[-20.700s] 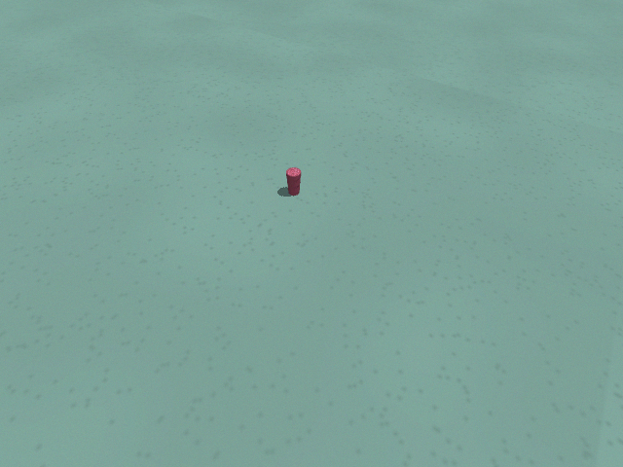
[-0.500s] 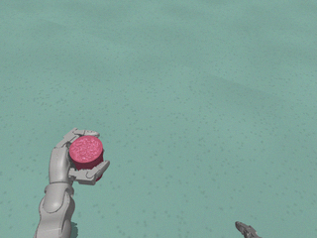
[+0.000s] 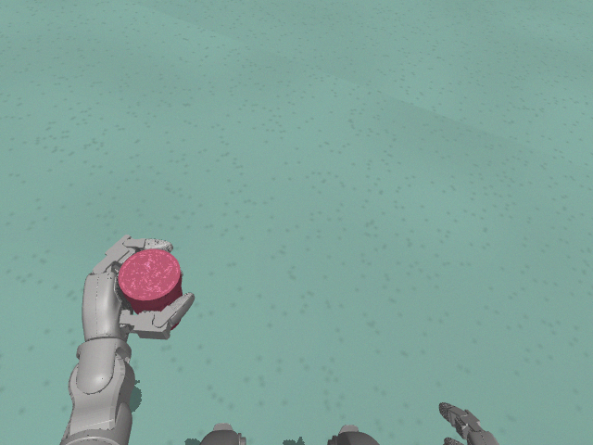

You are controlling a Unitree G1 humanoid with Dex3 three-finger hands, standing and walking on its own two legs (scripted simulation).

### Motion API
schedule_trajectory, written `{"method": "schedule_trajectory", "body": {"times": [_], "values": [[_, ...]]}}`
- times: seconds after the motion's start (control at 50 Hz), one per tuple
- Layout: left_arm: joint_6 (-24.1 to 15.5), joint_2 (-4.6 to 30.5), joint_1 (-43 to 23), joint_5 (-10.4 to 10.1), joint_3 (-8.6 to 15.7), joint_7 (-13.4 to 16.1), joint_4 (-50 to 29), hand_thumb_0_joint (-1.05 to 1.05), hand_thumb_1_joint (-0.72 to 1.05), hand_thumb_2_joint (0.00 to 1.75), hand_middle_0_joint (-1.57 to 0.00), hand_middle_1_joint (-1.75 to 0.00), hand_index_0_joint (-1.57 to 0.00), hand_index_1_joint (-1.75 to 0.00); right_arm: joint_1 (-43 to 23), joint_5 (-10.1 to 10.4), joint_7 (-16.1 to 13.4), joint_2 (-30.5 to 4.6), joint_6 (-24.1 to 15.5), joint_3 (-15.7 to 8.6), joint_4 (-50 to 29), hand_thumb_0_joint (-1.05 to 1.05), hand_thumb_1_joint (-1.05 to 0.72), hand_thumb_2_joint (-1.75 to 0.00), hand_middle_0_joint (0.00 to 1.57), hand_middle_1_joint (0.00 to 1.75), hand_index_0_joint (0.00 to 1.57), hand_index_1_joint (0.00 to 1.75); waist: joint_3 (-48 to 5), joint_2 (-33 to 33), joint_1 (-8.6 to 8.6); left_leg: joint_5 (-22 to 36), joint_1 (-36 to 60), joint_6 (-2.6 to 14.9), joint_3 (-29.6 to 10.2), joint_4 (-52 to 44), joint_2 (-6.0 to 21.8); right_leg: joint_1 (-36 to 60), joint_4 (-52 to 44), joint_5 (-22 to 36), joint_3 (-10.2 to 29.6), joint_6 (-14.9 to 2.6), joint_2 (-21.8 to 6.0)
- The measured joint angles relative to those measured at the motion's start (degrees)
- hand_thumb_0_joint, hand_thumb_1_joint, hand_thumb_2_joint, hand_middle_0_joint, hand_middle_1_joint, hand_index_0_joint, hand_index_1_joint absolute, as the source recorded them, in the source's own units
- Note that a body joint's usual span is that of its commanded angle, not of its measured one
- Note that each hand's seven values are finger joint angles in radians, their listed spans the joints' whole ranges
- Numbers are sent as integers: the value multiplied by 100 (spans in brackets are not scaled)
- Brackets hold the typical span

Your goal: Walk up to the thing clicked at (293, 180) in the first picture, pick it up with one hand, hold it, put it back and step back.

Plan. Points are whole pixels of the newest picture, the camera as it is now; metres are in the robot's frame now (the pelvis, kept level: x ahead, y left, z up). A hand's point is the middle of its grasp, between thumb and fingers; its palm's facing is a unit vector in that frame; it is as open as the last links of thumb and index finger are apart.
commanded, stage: crouch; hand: left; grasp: from the side
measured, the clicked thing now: (157, 296) +0.34 +0.19 -0.01
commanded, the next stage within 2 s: lower in 1.50 s
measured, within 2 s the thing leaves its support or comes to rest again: neither
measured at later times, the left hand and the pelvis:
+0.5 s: hand (184, 336) +0.36 +0.19 -0.25, palm faces +0.13 -0.99 -0.01, open 9.3 cm; pelvis -0.05 +0.00 -0.21, yaw -2 degrees
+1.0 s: hand (192, 353) +0.38 +0.21 -0.41, palm faces +0.14 -0.99 -0.01, open 9.3 cm; pelvis -0.07 +0.00 -0.36, yaw -5 degrees
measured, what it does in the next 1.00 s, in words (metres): lowers itself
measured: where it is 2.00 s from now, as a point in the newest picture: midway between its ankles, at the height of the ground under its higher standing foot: outside the picture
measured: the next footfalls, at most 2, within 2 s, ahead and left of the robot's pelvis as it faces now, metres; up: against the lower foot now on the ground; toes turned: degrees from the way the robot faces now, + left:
none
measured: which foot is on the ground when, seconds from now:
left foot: down 0.00-1.00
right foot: down 0.00-1.00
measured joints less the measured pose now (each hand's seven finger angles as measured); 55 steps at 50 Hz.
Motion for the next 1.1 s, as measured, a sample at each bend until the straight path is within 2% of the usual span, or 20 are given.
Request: {"method": "schedule_trajectory", "body": {"times": [0.12,0.2,0.38,0.56,0.78,0.92,1.1], "values": [[-718,177,-410,-54,206,-257,710,2,-23,104,-82,-102,-73,-99,-3,-58,94,-139,-28,-20,-1,1,-88,-90,20,30,20,30,-432,-7,-107,-472,-1653,-24,-89,1399,13,-1629,1392,-485,-21,5,-4],[-1006,286,-674,-73,310,-424,992,2,-24,104,-82,-102,-73,-99,-76,-84,130,-205,7,-6,24,1,-89,-90,20,30,20,30,-643,19,-148,-782,-2714,-24,-136,2352,11,-2683,2348,-803,-18,2,-11],[-1192,439,-1313,-126,709,-595,1453,2,-24,104,-82,-102,-73,-99,-421,-196,216,-158,114,96,139,1,-89,-91,20,30,20,30,-754,66,-129,-1145,-4569,-28,-216,3983,30,-4547,3995,-1175,1,-31,14],[-1399,672,-1918,48,1080,-699,2135,2,-24,105,-82,-102,-73,-99,-640,-370,333,-126,112,210,244,1,-90,-91,20,30,20,30,-635,-6,-207,-1209,-5985,-55,-325,5261,5,-5951,5279,-1256,-15,-52,18],[-1542,1120,-2423,240,1486,-727,2622,2,-24,105,-83,-102,-74,-98,-697,-520,397,-214,162,350,391,1,-90,-91,20,30,20,30,-238,-127,-429,-1180,-7239,-64,-478,6656,-34,-7160,6619,-1211,-47,-34,43],[-1510,1327,-2545,237,1663,-737,2774,1,-24,105,-83,-102,-74,-98,-695,-590,406,-280,239,483,450,1,-90,-91,20,30,20,30,-5,-138,-517,-1152,-7686,-58,-590,7246,-49,-7569,7144,-1156,-98,-4,76],[-1539,1526,-2503,224,1776,-739,2814,1,-24,105,-83,-102,-74,-98,-782,-694,444,-339,289,693,437,1,-90,-91,20,30,20,30,212,-240,-595,-1178,-7995,-57,-755,7742,-58,-7812,7525,-1130,-202,34,123]]}}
